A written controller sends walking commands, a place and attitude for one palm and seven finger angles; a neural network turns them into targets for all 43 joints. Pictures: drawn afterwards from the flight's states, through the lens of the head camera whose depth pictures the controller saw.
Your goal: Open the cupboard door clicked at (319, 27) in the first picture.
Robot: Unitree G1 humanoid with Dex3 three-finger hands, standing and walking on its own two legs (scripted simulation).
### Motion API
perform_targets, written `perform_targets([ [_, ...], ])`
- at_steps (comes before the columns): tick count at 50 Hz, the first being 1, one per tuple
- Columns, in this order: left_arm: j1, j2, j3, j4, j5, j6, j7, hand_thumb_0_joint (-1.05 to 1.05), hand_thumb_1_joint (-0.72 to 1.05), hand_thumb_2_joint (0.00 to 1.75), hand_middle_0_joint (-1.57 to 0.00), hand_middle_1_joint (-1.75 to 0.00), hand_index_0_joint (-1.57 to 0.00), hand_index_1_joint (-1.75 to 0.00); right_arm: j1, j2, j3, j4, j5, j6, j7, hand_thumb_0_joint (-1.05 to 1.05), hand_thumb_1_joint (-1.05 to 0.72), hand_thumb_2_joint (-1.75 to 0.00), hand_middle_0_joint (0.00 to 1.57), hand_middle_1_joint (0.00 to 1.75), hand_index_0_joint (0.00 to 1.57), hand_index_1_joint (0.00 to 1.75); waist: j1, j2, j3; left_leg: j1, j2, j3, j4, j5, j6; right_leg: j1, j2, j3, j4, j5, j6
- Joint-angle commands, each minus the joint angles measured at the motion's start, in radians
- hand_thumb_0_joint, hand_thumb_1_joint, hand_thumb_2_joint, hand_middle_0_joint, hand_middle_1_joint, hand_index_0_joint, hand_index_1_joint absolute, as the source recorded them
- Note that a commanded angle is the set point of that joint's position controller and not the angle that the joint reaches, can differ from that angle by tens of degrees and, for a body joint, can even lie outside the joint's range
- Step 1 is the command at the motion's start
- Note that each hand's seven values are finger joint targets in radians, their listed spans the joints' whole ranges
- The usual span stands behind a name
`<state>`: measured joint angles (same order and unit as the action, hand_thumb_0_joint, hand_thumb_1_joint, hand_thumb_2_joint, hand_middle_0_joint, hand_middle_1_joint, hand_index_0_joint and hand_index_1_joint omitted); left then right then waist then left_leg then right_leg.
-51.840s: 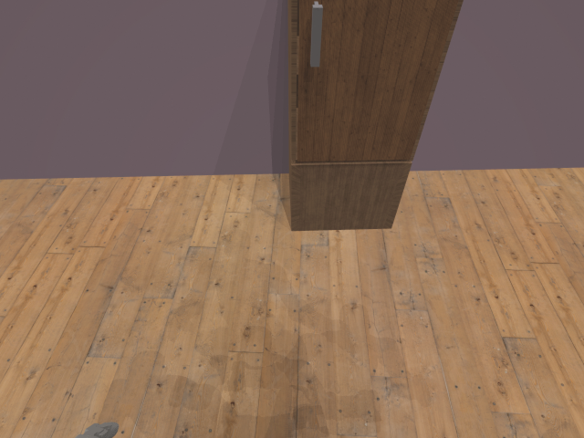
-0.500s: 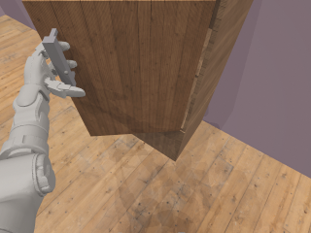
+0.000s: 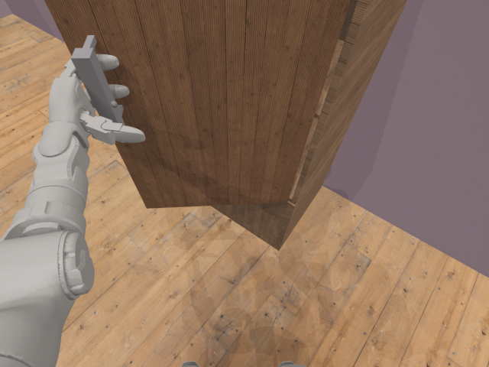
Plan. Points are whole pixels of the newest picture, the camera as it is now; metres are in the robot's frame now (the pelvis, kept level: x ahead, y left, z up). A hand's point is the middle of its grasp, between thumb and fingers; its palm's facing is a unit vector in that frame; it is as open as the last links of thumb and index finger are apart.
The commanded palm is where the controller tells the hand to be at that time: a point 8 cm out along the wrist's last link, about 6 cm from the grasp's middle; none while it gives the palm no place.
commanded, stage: close the thumb around the handle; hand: left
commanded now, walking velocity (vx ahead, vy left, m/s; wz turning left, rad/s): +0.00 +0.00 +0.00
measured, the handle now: (104, 87) +0.54 +0.21 +0.14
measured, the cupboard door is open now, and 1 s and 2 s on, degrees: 39 39 75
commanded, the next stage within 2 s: pull the door open along its arc in 0.80 s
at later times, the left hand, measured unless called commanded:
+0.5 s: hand (115, 103) +0.50 +0.19 +0.14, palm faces +0.03 -1.00 +0.01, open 9.5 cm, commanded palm +0.47 +0.24 +0.14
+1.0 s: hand (114, 105) +0.50 +0.19 +0.14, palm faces +0.04 -1.00 +0.01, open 5.8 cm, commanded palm +0.46 +0.24 +0.14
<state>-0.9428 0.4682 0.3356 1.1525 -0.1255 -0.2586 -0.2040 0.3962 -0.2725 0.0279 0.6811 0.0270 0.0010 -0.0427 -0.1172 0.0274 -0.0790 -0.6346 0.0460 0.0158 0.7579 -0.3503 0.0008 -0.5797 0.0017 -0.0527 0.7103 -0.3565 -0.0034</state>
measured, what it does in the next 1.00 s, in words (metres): stands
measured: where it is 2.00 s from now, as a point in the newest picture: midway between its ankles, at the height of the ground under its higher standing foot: outside the picture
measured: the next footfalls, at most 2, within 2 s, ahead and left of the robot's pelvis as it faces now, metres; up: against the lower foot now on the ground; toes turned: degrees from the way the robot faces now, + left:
none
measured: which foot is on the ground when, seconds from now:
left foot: down 0.00-1.00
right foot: down 0.00-1.00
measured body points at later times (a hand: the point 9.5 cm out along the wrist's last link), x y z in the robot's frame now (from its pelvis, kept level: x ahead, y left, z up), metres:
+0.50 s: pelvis +0.01 +0.00 +0.00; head +0.08 +0.01 +0.44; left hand +0.49 +0.24 +0.14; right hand +0.02 -0.27 -0.12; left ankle +0.01 +0.12 -0.71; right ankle -0.01 -0.12 -0.71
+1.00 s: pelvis +0.02 +0.00 +0.00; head +0.08 +0.00 +0.45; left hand +0.49 +0.24 +0.14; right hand +0.04 -0.27 -0.12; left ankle +0.01 +0.12 -0.71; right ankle -0.01 -0.12 -0.71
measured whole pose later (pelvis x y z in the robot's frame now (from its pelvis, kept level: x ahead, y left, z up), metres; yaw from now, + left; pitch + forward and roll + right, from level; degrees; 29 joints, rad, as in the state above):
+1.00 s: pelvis +0.02 +0.00 +0.00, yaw -1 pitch +13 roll -1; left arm -0.83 0.44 0.37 1.05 -0.13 -0.23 -0.21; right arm 0.38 -0.27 0.02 0.65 0.03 0.03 -0.04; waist -0.11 0.03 -0.09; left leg -0.58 0.05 0.04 0.74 -0.37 0.00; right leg -0.54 0.01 -0.03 0.69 -0.37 0.00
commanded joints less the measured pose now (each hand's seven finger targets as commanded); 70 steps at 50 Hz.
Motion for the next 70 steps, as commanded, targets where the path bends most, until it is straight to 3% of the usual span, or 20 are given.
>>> perform_targets([
  [1, -0.515, 0.178, -0.014, -0.188, -0.001, -0.045, -0.01, 0.0, -0.5, 0.3, -0.3, -1.2, -0.3, -1.2, 0.12, -0.168, -0.062, -0.066, -0.006, -0.028, -0.01, 0.0, -0.9, -0.9, 0.2, 0.3, 0.2, 0.3, -0.049, 0.054, -0.352, 0.313, -0.027, -0.046, -0.064, 0.271, 0.03, 0.028, 0.037, 0.017, -0.083, 0.286, -0.009],
  [5, -0.516, 0.178, -0.014, -0.198, -0.002, -0.046, -0.013, 0.0, -0.5, 0.3, -0.3, -1.2, -0.3, -1.2, 0.127, -0.168, -0.064, -0.067, -0.008, -0.029, -0.008, 0.0, -0.9, -0.9, 0.2, 0.3, 0.2, 0.3, -0.045, 0.076, -0.385, 0.327, -0.028, -0.043, -0.056, 0.299, 0.029, 0.033, 0.037, 0.019, -0.078, 0.31, -0.009],
  [11, -0.486, 0.226, 0.022, -0.171, -0.006, -0.033, -0.024, 0.0, -0.16, 0.44, -0.32, -1.24, -0.32, -1.24, 0.13, -0.17, -0.061, -0.075, -0.006, -0.02, -0.01, 0.0, -0.9, -0.9, 0.2, 0.3, 0.2, 0.3, -0.039, 0.041, -0.356, 0.274, -0.03, -0.032, -0.058, 0.276, 0.034, 0.066, 0.037, 0.023, -0.083, 0.32, -0.006],
  [13, -0.45, 0.244, 0.047, -0.177, -0.01, -0.035, -0.026, 0.0, -0.05, 0.49, -0.33, -1.25, -0.33, -1.25, 0.133, -0.17, -0.062, -0.084, -0.008, -0.018, -0.01, 0.0, -0.9, -0.9, 0.2, 0.3, 0.2, 0.3, -0.025, 0.051, -0.377, 0.278, -0.033, -0.025, -0.052, 0.303, 0.037, 0.089, 0.04, 0.023, -0.077, 0.347, -0.009],
  [17, -0.463, 0.216, 0.017, -0.219, -0.014, -0.035, -0.031, 0.0, 0.17, 0.59, -0.35, -1.27, -0.35, -1.27, 0.126, -0.167, -0.063, -0.089, -0.004, -0.012, -0.009, 0.0, -0.9, -0.9, 0.2, 0.3, 0.2, 0.3, -0.034, 0.057, -0.373, 0.29, -0.029, -0.025, -0.056, 0.302, 0.035, 0.077, 0.041, 0.023, -0.081, 0.346, -0.006],
  [19, -0.48, 0.265, 0.06, -0.263, -0.018, -0.054, -0.024, 0.0, 0.28, 0.64, -0.36, -1.28, -0.36, -1.28, 0.127, -0.169, -0.065, -0.089, -0.006, -0.013, -0.01, 0.0, -0.9, -0.9, 0.2, 0.3, 0.2, 0.3, -0.019, 0.075, -0.419, 0.314, -0.03, -0.029, -0.052, 0.332, 0.033, 0.101, 0.043, 0.025, -0.073, 0.367, -0.008],
  [23, -0.43, 0.215, 0.033, -0.27, -0.024, -0.056, -0.023, 0.0, 0.51, 0.73, -0.37, -1.31, -0.37, -1.31, 0.122, -0.162, -0.065, -0.094, -0.005, -0.011, -0.008, 0.0, -0.9, -0.9, 0.2, 0.3, 0.2, 0.3, -0.021, 0.057, -0.398, 0.327, -0.027, -0.028, -0.052, 0.372, 0.034, 0.103, 0.045, 0.015, -0.072, 0.391, -0.01],
  [28, -0.418, 0.242, 0.052, -0.282, -0.023, -0.048, -0.023, 0.0, 0.79, 0.85, -0.39, -1.34, -0.39, -1.34, 0.114, -0.165, -0.065, -0.094, -0.003, -0.006, -0.01, 0.0, -0.9, -0.9, 0.2, 0.3, 0.2, 0.3, -0.015, 0.052, -0.381, 0.311, -0.03, -0.021, -0.054, 0.371, 0.036, 0.121, 0.044, 0.019, -0.073, 0.411, -0.01],
  [29, -0.398, 0.265, 0.075, -0.298, -0.019, -0.05, -0.021, 0.0, 0.84, 0.88, -0.4, -1.34, -0.4, -1.34, 0.113, -0.165, -0.068, -0.097, -0.004, -0.005, -0.009, 0.0, -0.9, -0.9, 0.2, 0.3, 0.2, 0.3, 0.002, 0.072, -0.417, 0.325, -0.029, -0.023, -0.055, 0.393, 0.032, 0.135, 0.042, 0.021, -0.067, 0.424, -0.011],
  [30, -0.394, 0.214, 0.039, -0.311, -0.023, -0.047, -0.025, 0.0, 0.9, 0.9, -0.4, -1.35, -0.4, -1.35, 0.106, -0.159, -0.067, -0.101, -0.003, -0.006, -0.007, 0.0, -0.9, -0.9, 0.2, 0.3, 0.2, 0.3, -0.008, 0.077, -0.424, 0.35, -0.029, -0.019, -0.053, 0.415, 0.032, 0.131, 0.043, 0.02, -0.068, 0.444, -0.009],
  [31, -0.367, 0.232, 0.061, -0.307, -0.025, -0.045, -0.024, 0.0, 0.9, 0.9, -0.4, -1.35, -0.4, -1.35, 0.106, -0.159, -0.068, -0.101, -0.003, -0.004, -0.007, 0.0, -0.9, -0.9, 0.2, 0.3, 0.2, 0.3, 0.006, 0.076, -0.416, 0.344, -0.027, -0.02, -0.051, 0.428, 0.03, 0.134, 0.043, 0.018, -0.067, 0.448, -0.011],
  [33, -0.386, 0.214, 0.044, -0.305, -0.034, -0.044, -0.024, 0.0, 0.9, 0.9, -0.4, -1.35, -0.4, -1.35, 0.105, -0.159, -0.065, -0.101, -0.004, -0.002, -0.008, 0.0, -0.9, -0.9, 0.2, 0.3, 0.2, 0.3, -0.01, 0.05, -0.38, 0.328, -0.029, -0.019, -0.054, 0.415, 0.035, 0.134, 0.044, 0.016, -0.074, 0.446, -0.009],
  [43, -0.349, 0.232, 0.065, -0.337, -0.032, -0.049, -0.016, 0.0, 0.9, 0.9, -0.4, -1.35, -0.4, -1.35, 0.092, -0.161, -0.069, -0.104, -0.004, 0.003, -0.008, 0.0, -0.9, -0.9, 0.2, 0.3, 0.2, 0.3, 0.005, 0.041, -0.41, 0.345, -0.029, -0.016, -0.051, 0.448, 0.035, 0.165, 0.043, 0.021, -0.069, 0.485, -0.01],
  [45, -0.355, 0.204, 0.038, -0.386, -0.029, -0.053, -0.02, 0.0, 0.9, 0.9, -0.4, -1.35, -0.4, -1.35, 0.08, -0.155, -0.07, -0.111, -0.001, 0.003, -0.006, 0.0, -0.9, -0.9, 0.2, 0.3, 0.2, 0.3, 0.009, 0.092, -0.444, 0.383, -0.027, -0.019, -0.054, 0.475, 0.028, 0.158, 0.041, 0.02, -0.065, 0.488, -0.011],
  [47, -0.379, 0.258, 0.075, -0.334, -0.024, -0.049, -0.016, 0.0, 0.9, 0.9, -0.4, -1.35, -0.4, -1.35, 0.087, -0.161, -0.068, -0.098, -0.002, 0.005, -0.011, 0.0, -0.9, -0.9, 0.2, 0.3, 0.2, 0.3, 0.002, 0.051, -0.397, 0.347, -0.027, -0.02, -0.055, 0.434, 0.031, 0.151, 0.043, 0.023, -0.073, 0.466, -0.009],
  [51, -0.277, 0.23, 0.07, -0.395, -0.036, -0.054, -0.025, 0.0, 0.9, 0.9, -0.4, -1.35, -0.4, -1.35, 0.065, -0.155, -0.07, -0.123, 0.001, 0.005, -0.009, 0.0, -0.9, -0.9, 0.2, 0.3, 0.2, 0.3, 0.033, 0.085, -0.442, 0.37, -0.03, -0.01, -0.061, 0.478, 0.03, 0.196, 0.041, 0.024, -0.066, 0.508, -0.013],
  [56, -0.099, 0.195, 0.071, -0.539, -0.071, -0.031, -0.033, 0.0, 0.9, 0.9, -0.4, -1.35, -0.4, -1.35, 0.034, -0.148, -0.075, -0.161, 0.01, 0.003, -0.002, 0.0, -0.9, -0.9, 0.2, 0.3, 0.2, 0.3, 0.068, 0.047, -0.458, 0.383, -0.028, -0.001, -0.075, 0.544, 0.034, 0.272, 0.042, 0.023, -0.071, 0.58, -0.012],
  [66, 0.468, 0.07, 0.054, -0.989, -0.139, 0.074, -0.009, 0.0, 0.9, 0.9, -0.4, -1.35, -0.4, -1.35, -0.125, -0.111, -0.067, -0.25, 0.03, -0.039, 0.007, 0.0, -0.9, -0.9, 0.2, 0.3, 0.2, 0.3, 0.148, -0.007, -0.327, 0.371, -0.034, 0.034, -0.155, 0.507, 0.035, 0.394, 0.028, 0.012, -0.105, 0.623, -0.008],
  [67, 0.483, 0.065, 0.141, -1.054, -0.17, 0.102, 0.075, 0.0, 0.9, 0.9, -0.4, -1.35, -0.4, -1.35, -0.158, -0.09, -0.065, -0.259, 0.03, -0.048, 0.008, 0.0, -0.9, -0.9, 0.2, 0.3, 0.2, 0.3, 0.199, -0.026, -0.318, 0.349, -0.041, 0.038, -0.164, 0.464, 0.028, 0.4, 0.029, 0.007, -0.119, 0.587, -0.007],
  [70, 0.622, -0.019, 0.115, -1.153, -0.128, 0.172, 0.234, 0.0, 0.9, 0.9, -0.4, -1.35, -0.4, -1.35, -0.217, -0.073, -0.056, -0.257, 0.024, -0.059, 0.011, 0.0, -0.9, -0.9, 0.2, 0.3, 0.2, 0.3, 0.194, -0.019, -0.226, 0.339, -0.041, 0.04, -0.203, 0.381, 0.019, 0.389, 0.023, 0.001, -0.146, 0.491, -0.007],
])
